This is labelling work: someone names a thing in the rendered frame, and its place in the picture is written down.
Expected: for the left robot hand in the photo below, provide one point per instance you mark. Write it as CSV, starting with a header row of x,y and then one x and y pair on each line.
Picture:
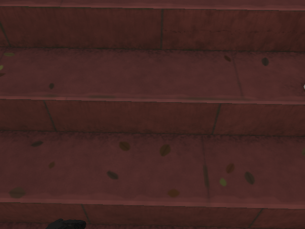
x,y
67,224

